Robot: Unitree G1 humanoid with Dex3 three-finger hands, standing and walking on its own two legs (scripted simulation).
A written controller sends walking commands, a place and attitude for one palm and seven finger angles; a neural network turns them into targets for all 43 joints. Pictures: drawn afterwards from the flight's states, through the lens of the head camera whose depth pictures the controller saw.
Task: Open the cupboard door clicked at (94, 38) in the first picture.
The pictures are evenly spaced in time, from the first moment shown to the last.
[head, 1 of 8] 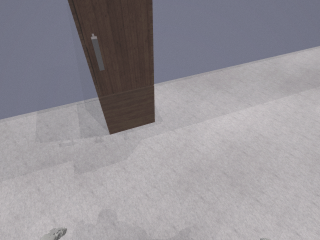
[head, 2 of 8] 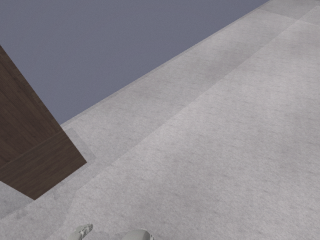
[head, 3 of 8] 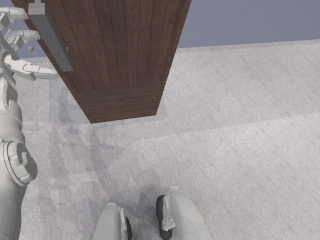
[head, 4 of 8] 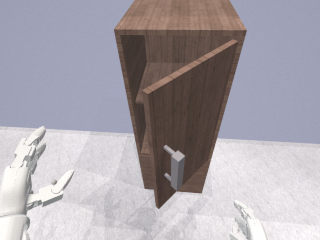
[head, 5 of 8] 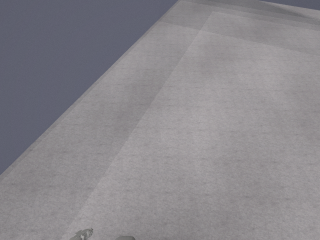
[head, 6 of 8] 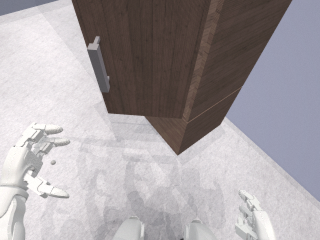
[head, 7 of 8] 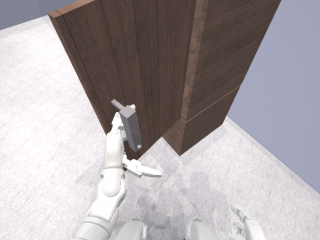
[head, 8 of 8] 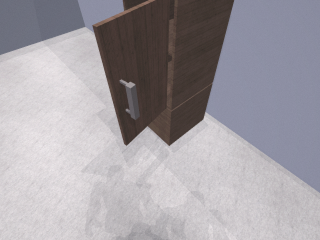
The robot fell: no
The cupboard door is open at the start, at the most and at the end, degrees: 0 101 100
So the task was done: yes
